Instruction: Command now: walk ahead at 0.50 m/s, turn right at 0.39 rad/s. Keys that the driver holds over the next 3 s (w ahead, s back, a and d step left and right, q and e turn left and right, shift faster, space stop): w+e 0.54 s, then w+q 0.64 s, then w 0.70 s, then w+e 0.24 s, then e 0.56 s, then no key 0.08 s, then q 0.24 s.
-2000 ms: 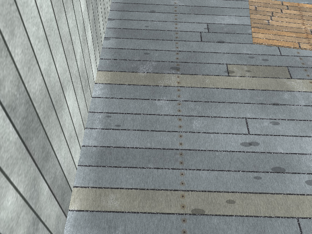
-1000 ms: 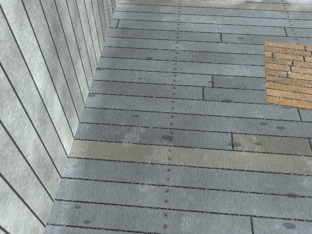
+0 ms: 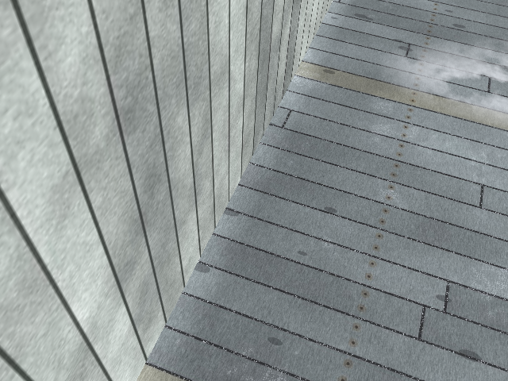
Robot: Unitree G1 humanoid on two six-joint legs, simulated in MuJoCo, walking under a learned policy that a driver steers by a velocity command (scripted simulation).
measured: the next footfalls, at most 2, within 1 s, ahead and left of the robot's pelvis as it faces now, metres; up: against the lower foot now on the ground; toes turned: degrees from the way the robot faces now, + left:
right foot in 0.44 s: +0.35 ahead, -0.19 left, +0.00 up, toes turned -17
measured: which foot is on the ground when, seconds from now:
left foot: down 0.00-0.46, up 0.48-1.00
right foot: up 0.00-0.42, down 0.44-1.00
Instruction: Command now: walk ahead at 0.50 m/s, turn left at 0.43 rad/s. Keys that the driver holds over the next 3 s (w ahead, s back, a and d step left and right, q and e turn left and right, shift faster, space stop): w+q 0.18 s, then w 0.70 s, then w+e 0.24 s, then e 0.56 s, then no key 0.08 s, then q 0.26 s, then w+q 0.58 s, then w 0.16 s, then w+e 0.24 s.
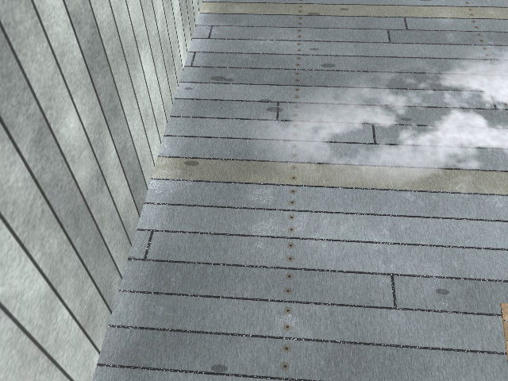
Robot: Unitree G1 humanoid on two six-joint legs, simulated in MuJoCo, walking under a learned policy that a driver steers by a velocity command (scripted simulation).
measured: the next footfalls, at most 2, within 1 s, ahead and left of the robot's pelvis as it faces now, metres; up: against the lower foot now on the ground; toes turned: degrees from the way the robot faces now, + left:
left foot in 0.04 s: +0.17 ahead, +0.04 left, +0.00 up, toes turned +3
right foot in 0.48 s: +0.47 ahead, -0.12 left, +0.00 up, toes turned +12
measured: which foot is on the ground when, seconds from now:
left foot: up 0.00-0.02, down 0.04-0.48, up 0.50-0.94, down 0.96-1.00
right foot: down 0.00-0.02, up 0.04-0.46, down 0.48-0.98, up 1.00-1.00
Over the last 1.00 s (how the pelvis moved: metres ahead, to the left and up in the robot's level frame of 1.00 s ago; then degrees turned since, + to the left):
0.50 -0.22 -0.01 -14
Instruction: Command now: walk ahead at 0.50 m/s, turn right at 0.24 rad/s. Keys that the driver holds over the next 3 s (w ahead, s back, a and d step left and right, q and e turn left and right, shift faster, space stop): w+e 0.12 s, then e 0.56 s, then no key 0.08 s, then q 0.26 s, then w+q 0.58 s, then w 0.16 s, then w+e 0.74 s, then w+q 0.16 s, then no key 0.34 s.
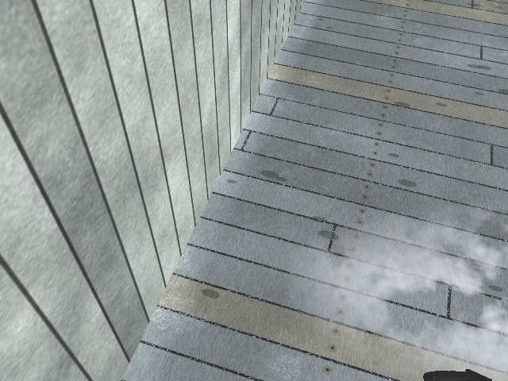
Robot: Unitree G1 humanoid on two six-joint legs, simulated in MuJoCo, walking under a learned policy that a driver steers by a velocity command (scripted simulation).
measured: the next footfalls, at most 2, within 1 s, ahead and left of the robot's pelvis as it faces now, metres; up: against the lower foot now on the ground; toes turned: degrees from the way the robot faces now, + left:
right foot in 0.44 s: +0.31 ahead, -0.16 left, +0.00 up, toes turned -13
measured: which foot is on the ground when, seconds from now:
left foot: down 0.00-0.42, up 0.44-1.00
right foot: up 0.00-0.42, down 0.44-1.00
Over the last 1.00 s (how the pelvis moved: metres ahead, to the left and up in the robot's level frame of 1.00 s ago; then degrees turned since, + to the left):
0.57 0.00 0.00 10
